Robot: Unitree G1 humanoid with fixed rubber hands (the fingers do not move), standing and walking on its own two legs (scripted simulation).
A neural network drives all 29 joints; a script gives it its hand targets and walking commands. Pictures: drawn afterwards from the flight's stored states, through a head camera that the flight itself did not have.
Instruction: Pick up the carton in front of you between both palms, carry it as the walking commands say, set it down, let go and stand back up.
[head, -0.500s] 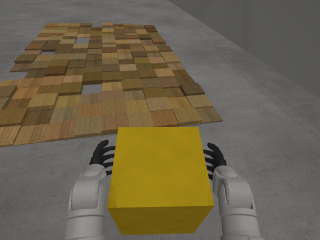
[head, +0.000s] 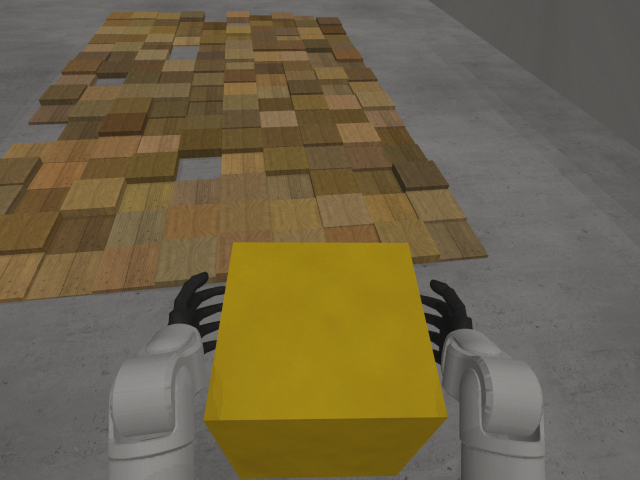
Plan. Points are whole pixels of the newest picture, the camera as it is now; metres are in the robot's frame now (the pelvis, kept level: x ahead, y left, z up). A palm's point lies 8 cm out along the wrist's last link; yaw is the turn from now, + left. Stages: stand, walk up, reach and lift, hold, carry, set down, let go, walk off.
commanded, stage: carry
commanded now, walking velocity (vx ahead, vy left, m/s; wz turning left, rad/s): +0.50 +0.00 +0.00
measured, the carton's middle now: (320, 366) +0.28 +0.01 +0.02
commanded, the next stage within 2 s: none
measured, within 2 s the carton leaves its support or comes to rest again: neither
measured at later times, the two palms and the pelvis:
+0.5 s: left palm (242, 171) +0.60 +0.15 +0.09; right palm (413, 183) +0.59 -0.15 +0.08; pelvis +0.33 +0.01 -0.01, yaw -1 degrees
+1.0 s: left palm (260, 59) +0.99 +0.16 +0.14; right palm (386, 67) +0.98 -0.14 +0.14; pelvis +0.67 +0.02 -0.02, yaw -1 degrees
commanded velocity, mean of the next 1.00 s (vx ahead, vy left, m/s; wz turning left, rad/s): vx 0.50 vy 0.00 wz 0.00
